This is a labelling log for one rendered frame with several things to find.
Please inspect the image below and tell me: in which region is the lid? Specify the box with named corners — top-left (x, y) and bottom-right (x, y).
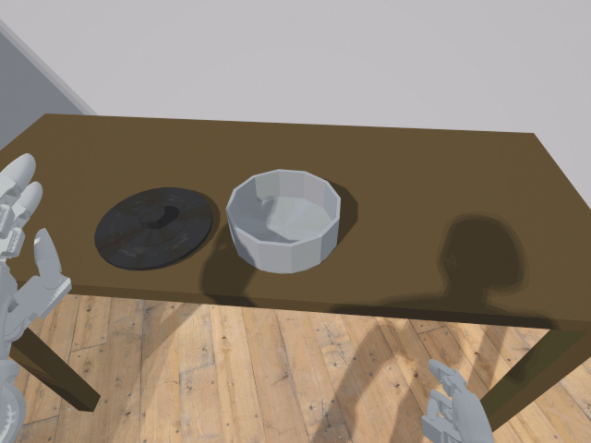
top-left (94, 187), bottom-right (213, 270)

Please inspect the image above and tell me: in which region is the knob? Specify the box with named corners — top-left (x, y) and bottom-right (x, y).
top-left (138, 205), bottom-right (167, 229)

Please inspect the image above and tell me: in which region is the robot left hand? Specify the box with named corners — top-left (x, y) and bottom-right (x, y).
top-left (0, 153), bottom-right (72, 360)

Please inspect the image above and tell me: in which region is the robot right hand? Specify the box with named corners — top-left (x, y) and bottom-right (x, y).
top-left (422, 359), bottom-right (495, 443)

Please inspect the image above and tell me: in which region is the table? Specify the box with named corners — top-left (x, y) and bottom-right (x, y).
top-left (0, 114), bottom-right (591, 433)

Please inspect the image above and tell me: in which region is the robot left forearm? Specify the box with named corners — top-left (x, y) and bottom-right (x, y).
top-left (0, 360), bottom-right (26, 443)

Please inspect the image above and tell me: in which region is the pot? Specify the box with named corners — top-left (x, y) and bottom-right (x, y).
top-left (226, 169), bottom-right (341, 274)

